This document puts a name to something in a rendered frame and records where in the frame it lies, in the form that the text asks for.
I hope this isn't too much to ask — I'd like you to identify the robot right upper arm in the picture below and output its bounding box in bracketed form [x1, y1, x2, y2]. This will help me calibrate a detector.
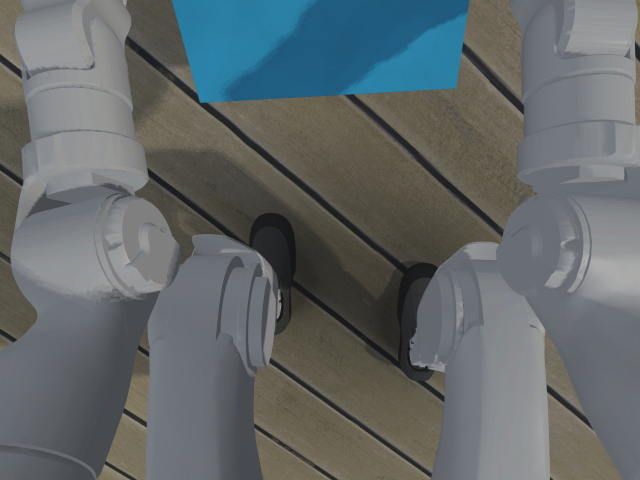
[496, 191, 640, 480]

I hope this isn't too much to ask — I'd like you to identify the left robot thigh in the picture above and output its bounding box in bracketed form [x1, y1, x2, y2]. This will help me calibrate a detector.
[146, 255, 276, 480]

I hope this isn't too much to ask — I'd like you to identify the robot left upper arm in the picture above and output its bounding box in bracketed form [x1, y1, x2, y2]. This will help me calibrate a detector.
[0, 193, 180, 480]

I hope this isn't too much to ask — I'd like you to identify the robot right forearm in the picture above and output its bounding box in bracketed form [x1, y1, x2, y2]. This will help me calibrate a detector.
[510, 0, 640, 198]

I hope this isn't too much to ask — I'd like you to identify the carton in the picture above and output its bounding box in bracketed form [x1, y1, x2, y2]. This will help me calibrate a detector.
[172, 0, 470, 103]

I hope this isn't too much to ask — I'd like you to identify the robot left forearm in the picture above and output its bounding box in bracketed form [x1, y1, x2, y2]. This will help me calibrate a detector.
[10, 0, 149, 281]

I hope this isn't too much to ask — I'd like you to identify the robot right shin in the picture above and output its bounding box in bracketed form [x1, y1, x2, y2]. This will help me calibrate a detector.
[409, 242, 545, 373]

